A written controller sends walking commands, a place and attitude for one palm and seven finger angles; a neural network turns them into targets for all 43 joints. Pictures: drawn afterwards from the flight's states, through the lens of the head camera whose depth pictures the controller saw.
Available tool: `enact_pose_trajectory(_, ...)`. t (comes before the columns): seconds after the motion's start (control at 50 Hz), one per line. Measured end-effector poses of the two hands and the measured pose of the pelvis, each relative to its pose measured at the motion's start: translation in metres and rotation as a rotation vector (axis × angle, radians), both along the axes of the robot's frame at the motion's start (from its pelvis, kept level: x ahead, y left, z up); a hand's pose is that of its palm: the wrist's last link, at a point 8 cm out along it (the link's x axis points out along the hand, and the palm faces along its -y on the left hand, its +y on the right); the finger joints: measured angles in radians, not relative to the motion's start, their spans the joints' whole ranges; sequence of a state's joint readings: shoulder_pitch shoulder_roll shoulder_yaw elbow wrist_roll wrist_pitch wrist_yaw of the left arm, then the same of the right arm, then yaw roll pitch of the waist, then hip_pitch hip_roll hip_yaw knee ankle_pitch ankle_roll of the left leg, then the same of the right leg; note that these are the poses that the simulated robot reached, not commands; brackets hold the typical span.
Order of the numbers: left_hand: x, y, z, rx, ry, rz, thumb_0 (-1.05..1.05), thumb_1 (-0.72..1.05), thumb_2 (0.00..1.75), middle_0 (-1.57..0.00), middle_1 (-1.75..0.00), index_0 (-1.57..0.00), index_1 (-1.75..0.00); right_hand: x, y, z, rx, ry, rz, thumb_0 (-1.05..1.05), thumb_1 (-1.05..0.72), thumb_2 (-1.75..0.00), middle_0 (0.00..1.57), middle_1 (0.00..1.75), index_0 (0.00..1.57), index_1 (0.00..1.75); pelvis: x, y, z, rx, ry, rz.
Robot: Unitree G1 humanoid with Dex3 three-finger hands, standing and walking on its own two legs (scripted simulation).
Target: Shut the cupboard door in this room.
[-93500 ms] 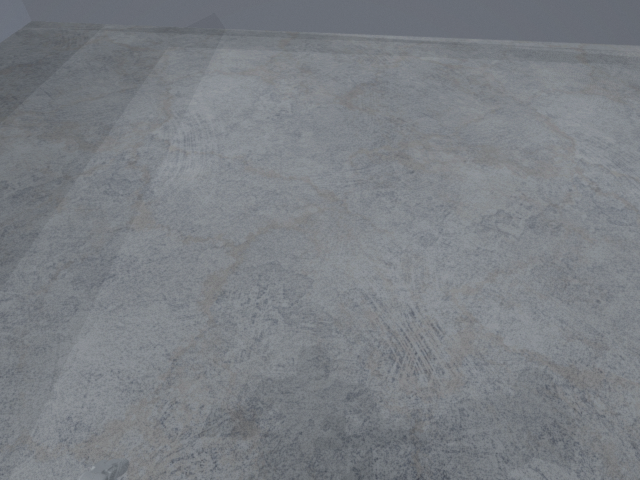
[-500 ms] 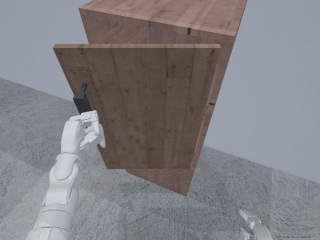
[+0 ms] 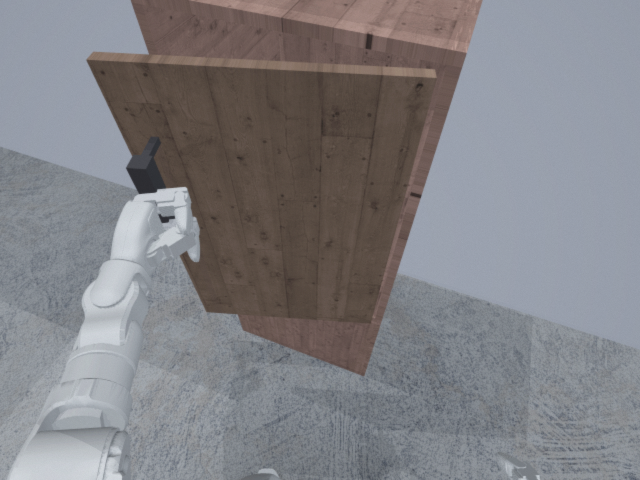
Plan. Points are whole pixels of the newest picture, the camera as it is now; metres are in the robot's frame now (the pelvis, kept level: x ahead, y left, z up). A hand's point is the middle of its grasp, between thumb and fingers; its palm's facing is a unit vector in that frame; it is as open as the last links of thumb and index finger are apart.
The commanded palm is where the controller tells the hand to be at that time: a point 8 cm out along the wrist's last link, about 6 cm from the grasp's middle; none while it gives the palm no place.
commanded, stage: push the door shut along its arc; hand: left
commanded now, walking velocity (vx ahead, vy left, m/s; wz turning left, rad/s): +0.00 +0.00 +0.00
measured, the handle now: (163, 191) +0.47 +0.23 +0.09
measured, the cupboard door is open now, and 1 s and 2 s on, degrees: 17 3 0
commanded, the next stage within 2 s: pull the fist back off the door in 1.32 s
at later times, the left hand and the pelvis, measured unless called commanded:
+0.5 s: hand (215, 198) +0.45 +0.15 +0.09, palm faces -0.24 -0.97 -0.01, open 3.1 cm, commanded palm +0.45 +0.20 +0.09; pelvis -0.01 +0.01 -0.01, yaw +0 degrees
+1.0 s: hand (243, 171) +0.50 +0.12 +0.09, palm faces -0.33 -0.94 -0.02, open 3.0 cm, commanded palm +0.52 +0.16 +0.09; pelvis +0.00 +0.01 -0.02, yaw -1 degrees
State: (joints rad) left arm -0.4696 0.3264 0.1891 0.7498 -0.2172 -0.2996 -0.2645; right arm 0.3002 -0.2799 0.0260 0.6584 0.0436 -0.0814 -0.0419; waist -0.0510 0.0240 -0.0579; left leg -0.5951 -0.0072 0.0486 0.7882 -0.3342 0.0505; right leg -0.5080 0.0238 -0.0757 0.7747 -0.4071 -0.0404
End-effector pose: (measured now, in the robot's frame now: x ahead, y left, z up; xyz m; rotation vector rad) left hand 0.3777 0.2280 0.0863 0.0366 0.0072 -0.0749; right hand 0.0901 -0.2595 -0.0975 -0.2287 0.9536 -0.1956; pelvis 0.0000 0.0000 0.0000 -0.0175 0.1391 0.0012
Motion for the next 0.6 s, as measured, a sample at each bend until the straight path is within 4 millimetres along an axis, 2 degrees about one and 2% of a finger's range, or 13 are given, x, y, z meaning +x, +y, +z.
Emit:
enact_pose_trajectory(0.22,0.025,0.0,0.002,-0.018,0.013,-0.048,0.01,0.9,0.9,-1.3,-1.5,-1.3,-1.5,-0.012,0.001,-0.005,-0.012,0.046,-0.005,0.01,-0.91,-0.9,0.2,0.3,0.21,0.3,-0.004,0.002,-0.004,-0.006,0.026,0.01)
enact_pose_trajectory(0.36,0.045,-0.001,0.004,-0.017,0.014,-0.096,0.01,0.9,0.9,-1.3,-1.5,-1.3,-1.5,-0.026,0.0,-0.008,-0.029,0.082,-0.022,0.01,-0.91,-0.9,0.2,0.3,0.21,0.3,-0.008,0.005,-0.008,-0.015,0.056,0.013)
enact_pose_trajectory(0.6,0.084,-0.032,0.008,-0.03,0.019,-0.191,0.01,0.9,0.9,-1.3,-1.5,-1.3,-1.5,-0.063,0.001,-0.014,-0.035,0.168,-0.082,0.01,-0.91,-0.9,0.2,0.3,0.21,0.3,-0.007,0.012,-0.014,-0.018,0.106,-0.004)
